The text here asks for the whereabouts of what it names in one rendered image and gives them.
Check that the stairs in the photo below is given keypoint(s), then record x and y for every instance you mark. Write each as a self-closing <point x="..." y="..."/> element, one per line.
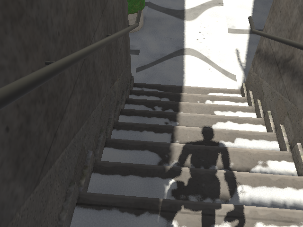
<point x="189" y="156"/>

